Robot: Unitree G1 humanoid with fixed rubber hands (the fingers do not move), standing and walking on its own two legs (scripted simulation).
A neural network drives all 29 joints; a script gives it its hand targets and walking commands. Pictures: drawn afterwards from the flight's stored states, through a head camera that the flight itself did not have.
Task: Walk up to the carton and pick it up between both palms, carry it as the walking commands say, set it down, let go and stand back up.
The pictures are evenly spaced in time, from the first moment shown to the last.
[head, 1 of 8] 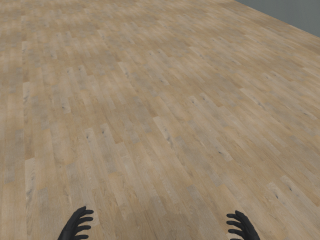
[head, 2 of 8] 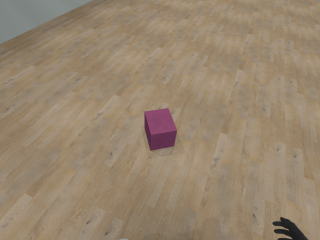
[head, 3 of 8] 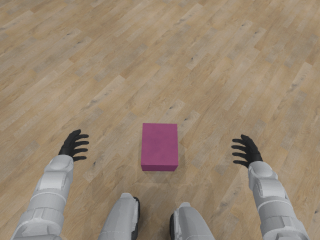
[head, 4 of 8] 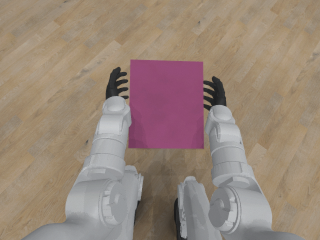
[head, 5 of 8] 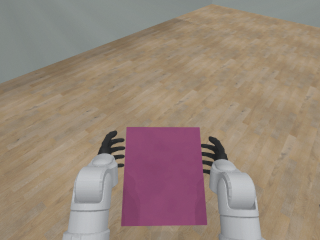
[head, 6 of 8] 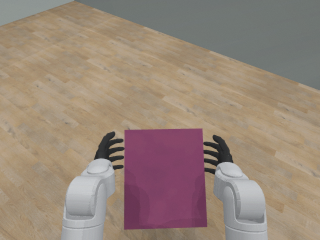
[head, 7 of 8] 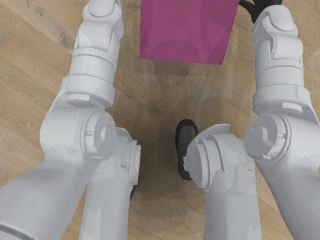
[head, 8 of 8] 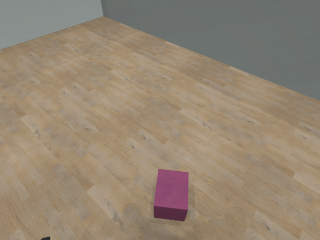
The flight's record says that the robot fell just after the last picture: no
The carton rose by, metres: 0.68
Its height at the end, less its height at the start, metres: +0.00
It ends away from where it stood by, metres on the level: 3.29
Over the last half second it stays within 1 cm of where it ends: yes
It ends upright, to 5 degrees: yes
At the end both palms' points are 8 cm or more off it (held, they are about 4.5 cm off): yes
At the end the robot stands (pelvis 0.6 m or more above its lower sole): yes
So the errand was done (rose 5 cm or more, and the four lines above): yes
